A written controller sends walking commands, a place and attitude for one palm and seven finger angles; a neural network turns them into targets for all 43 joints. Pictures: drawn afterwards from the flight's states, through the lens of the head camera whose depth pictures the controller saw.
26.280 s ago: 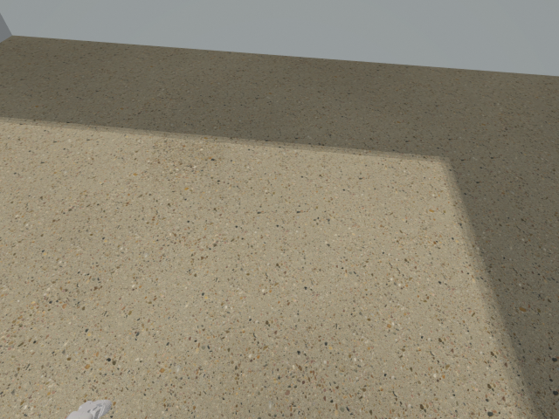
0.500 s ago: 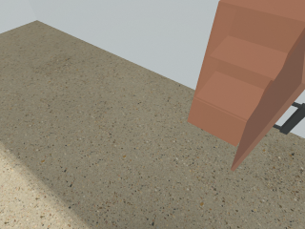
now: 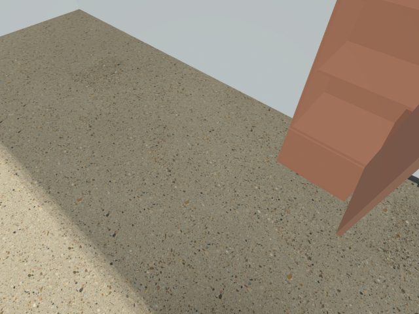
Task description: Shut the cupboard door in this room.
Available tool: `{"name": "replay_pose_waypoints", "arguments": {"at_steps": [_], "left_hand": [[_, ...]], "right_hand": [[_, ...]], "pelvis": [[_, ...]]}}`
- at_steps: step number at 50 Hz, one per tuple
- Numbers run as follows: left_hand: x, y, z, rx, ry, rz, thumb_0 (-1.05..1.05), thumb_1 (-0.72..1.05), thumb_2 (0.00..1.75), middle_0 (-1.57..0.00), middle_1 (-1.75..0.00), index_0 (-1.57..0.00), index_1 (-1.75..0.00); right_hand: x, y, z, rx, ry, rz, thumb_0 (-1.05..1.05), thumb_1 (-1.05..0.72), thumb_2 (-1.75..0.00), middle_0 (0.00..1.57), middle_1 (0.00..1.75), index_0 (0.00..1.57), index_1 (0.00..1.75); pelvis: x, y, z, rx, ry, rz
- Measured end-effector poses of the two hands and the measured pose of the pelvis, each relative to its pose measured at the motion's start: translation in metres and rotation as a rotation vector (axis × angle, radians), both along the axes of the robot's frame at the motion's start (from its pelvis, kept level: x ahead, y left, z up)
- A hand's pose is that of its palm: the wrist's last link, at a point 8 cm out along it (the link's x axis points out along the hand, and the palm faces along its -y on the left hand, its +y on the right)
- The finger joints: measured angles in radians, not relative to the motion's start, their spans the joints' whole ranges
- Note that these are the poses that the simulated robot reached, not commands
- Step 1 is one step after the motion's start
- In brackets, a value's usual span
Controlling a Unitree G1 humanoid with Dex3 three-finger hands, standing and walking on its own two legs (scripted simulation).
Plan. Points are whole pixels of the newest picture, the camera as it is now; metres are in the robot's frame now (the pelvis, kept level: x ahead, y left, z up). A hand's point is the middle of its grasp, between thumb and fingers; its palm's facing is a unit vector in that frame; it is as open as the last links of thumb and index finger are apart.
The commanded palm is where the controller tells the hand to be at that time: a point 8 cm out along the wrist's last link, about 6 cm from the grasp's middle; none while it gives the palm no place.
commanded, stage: turn or walk to find it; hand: left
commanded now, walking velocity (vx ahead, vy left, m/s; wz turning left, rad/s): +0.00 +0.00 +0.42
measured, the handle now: out of the picture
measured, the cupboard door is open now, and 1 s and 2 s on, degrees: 94 94 94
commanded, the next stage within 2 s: stand and wait in 0.44 s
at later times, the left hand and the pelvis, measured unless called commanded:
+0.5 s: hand out of the picture +0.09 +0.19 -0.14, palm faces +0.20 -0.93 -0.29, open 7.4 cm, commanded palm none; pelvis +0.00 -0.04 +0.00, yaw +13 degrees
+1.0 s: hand out of the picture -0.08 +0.13 -0.17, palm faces +0.40 -0.89 -0.21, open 7.4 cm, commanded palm none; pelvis +0.01 -0.04 +0.01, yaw +21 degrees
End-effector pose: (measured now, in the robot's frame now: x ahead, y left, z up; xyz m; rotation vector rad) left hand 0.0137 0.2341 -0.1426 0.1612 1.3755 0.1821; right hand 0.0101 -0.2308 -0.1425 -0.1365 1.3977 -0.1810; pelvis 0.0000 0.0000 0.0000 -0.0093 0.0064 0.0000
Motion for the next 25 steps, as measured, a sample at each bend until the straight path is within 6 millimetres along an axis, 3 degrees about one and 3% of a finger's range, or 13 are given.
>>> {"name": "replay_pose_waypoints", "arguments": {"at_steps": [6,14,21,25], "left_hand": [[0.006,0.022,-0.013,-0.008,-0.048,0.052,0.0,0.9,0.89,-0.2,-0.3,-0.21,-0.3],[0.036,0.035,0.012,0.023,-0.134,0.071,0.01,0.91,0.89,-0.2,-0.3,-0.2,-0.3],[0.057,0.02,0.029,0.066,-0.22,0.087,0.01,0.91,0.89,-0.2,-0.3,-0.2,-0.3],[0.053,0.002,0.032,0.108,-0.257,0.107,0.0,0.9,0.89,-0.2,-0.3,-0.2,-0.3]], "right_hand": [[0.032,0.0,0.005,-0.053,-0.049,0.081,0.0,-0.92,-0.9,0.2,0.3,0.2,0.3],[0.06,0.002,0.023,-0.056,-0.094,0.159,0.0,-0.91,-0.9,0.2,0.3,0.2,0.3],[0.078,-0.019,0.016,-0.024,-0.102,0.204,0.0,-0.91,-0.9,0.2,0.3,0.21,0.3],[0.092,-0.039,-0.002,0.005,-0.103,0.229,0.0,-0.91,-0.9,0.2,0.3,0.21,0.3]], "pelvis": [[-0.002,0.013,-0.008,0.005,-0.005,0.061],[-0.001,0.01,0.01,-0.013,0.026,0.131],[0.001,-0.014,0.009,-0.001,0.028,0.197],[0.004,-0.036,0.0,0.019,0.023,0.235]]}}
